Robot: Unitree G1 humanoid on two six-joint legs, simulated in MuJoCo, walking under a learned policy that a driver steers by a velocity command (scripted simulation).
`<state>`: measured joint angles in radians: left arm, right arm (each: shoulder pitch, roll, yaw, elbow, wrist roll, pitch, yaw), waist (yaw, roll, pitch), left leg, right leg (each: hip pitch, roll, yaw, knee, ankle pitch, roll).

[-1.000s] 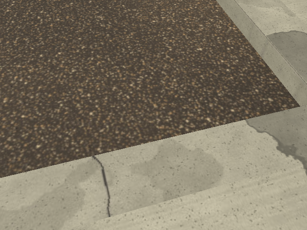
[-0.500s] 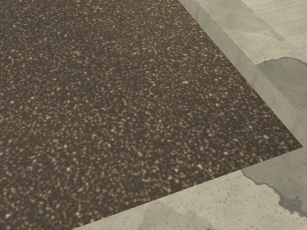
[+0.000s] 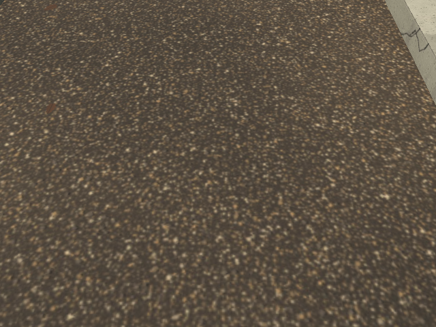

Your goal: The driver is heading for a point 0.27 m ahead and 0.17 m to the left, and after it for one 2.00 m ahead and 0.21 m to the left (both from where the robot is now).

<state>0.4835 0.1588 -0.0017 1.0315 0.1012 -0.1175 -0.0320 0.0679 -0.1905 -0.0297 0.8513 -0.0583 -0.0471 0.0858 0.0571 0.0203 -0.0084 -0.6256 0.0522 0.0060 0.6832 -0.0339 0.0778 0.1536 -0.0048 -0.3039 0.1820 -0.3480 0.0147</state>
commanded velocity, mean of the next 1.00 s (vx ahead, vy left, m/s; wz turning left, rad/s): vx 0.17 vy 0.00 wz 0.28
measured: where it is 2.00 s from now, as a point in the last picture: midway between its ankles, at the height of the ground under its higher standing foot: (175, 317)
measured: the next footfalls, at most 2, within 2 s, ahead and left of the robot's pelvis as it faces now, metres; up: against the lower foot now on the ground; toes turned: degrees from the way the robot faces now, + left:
left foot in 0.08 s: +0.20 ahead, +0.12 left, +0.00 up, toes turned +5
right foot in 0.66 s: +0.51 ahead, -0.06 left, -0.16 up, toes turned +11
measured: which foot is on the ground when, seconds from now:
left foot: up 0.00-0.06, down 0.08-0.68, up 0.70-1.00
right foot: down 0.00-0.08, up 0.10-0.64, down 0.66-1.00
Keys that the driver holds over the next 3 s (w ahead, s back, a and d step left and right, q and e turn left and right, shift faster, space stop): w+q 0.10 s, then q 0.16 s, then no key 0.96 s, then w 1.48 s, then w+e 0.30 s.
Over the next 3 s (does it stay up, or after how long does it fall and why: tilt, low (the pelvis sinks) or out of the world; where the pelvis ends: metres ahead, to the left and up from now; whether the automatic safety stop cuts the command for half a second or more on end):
stays up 1.07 0.41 -0.14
